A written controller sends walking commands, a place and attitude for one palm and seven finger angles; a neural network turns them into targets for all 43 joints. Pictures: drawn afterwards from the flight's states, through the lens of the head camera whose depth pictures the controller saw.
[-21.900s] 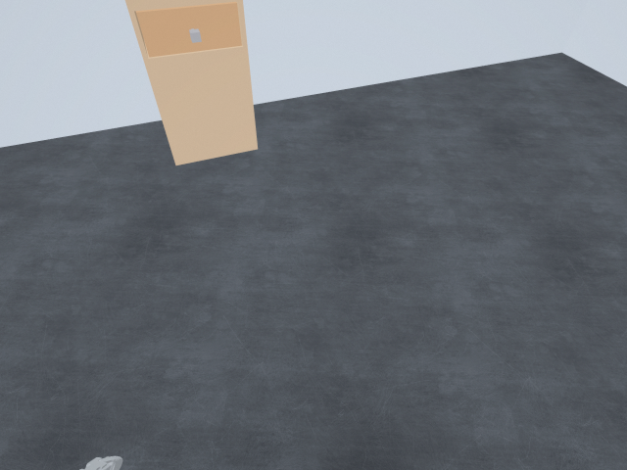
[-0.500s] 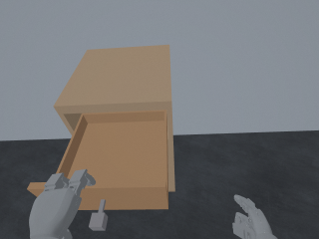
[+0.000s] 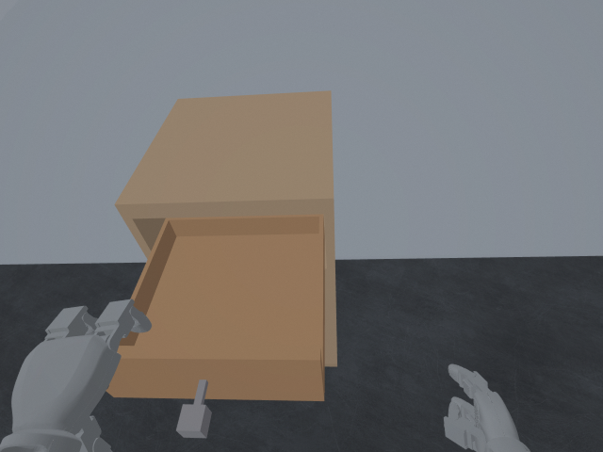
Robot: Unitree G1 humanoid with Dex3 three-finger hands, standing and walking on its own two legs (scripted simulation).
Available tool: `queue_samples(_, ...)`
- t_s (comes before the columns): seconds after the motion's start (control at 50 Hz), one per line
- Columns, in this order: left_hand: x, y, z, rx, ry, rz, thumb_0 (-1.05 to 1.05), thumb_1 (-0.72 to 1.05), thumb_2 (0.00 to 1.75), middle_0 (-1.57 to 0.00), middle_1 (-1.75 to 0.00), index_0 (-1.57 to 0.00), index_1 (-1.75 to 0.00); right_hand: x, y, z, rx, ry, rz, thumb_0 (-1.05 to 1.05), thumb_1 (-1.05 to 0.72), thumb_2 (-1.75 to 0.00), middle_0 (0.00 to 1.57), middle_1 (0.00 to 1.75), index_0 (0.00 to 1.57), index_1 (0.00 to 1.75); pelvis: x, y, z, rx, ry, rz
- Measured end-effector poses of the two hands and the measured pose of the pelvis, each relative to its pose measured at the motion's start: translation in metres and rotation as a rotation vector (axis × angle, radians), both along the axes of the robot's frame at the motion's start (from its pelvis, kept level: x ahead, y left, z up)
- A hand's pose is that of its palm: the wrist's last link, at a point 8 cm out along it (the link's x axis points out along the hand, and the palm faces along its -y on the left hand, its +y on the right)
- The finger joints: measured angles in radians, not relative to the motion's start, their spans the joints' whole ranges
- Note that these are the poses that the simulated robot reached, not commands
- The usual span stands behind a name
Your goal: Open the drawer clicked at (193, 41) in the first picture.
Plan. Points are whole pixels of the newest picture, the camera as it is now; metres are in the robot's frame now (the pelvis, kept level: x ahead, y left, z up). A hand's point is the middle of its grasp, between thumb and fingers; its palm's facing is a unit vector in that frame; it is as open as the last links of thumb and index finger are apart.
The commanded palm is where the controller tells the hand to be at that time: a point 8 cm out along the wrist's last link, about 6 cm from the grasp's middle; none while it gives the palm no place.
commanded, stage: draw the hand back to the body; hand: left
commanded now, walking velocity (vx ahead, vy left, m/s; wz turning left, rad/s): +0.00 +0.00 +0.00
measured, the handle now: (197, 407) +0.21 +0.21 -0.11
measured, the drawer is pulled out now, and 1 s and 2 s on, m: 0.30 0.30 0.30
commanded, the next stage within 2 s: step back with the hand held close in 0.98 s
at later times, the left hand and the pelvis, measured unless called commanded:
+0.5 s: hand (111, 318) +0.20 +0.23 +0.16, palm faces +0.34 -0.84 -0.42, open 11.1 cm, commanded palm +0.15 +0.27 +0.19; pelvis +0.03 +0.00 +0.02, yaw +0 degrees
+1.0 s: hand (100, 310) +0.20 +0.23 +0.17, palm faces +0.40 -0.82 -0.41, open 7.6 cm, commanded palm +0.15 +0.27 +0.20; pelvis +0.03 -0.01 +0.02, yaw +1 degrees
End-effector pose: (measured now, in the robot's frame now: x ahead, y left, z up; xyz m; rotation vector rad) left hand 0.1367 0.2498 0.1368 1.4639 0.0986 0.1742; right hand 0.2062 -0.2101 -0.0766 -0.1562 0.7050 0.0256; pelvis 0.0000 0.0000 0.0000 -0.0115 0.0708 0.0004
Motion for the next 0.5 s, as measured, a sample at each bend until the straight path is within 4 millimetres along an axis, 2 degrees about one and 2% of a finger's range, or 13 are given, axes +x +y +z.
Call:
queue_samples(0.08,0.003,0.007,-0.002,-0.675,-0.139,0.125,0.00,-0.47,0.31,-0.31,-1.19,-0.32,-1.19,-0.003,0.004,0.010,-0.003,-0.069,-0.037,0.01,-0.90,-0.90,0.20,0.29,0.19,0.30,0.002,0.002,0.005,0.007,-0.057,0.005)
queue_samples(0.12,0.005,0.004,-0.001,-0.868,-0.202,0.138,0.00,-0.44,0.32,-0.31,-1.18,-0.31,-1.17,-0.006,0.006,0.015,-0.016,-0.094,-0.050,0.01,-0.90,-0.90,0.20,0.30,0.19,0.30,0.006,0.001,0.008,0.012,-0.071,0.008)
queue_samples(0.16,0.009,0.001,0.003,-0.971,-0.250,0.123,0.00,-0.40,0.34,-0.31,-1.15,-0.31,-1.15,-0.009,0.007,0.019,-0.030,-0.105,-0.054,0.01,-0.90,-0.90,0.20,0.30,0.20,0.30,0.010,0.001,0.010,0.014,-0.079,0.012)
queue_samples(0.22,0.016,0.000,0.011,-1.034,-0.296,0.086,0.00,-0.33,0.37,-0.30,-1.10,-0.30,-1.10,-0.010,0.007,0.021,-0.041,-0.104,-0.056,0.01,-0.90,-0.90,0.20,0.30,0.20,0.30,0.015,0.000,0.013,0.013,-0.089,0.015)
queue_samples(0.32,0.026,0.008,0.025,-1.021,-0.318,0.058,0.00,-0.19,0.43,-0.29,-1.01,-0.29,-1.00,-0.008,0.004,0.021,-0.043,-0.086,-0.064,0.01,-0.90,-0.90,0.20,0.30,0.20,0.30,0.021,0.000,0.017,0.013,-0.090,0.010)
queue_samples(0.5,0.029,0.016,0.040,-0.977,-0.318,0.072,0.00,0.11,0.56,-0.26,-0.81,-0.26,-0.81,0.007,-0.003,0.021,-0.043,-0.072,-0.072,0.01,-0.90,-0.90,0.20,0.30,0.20,0.30,0.028,0.001,0.021,0.017,-0.079,0.006)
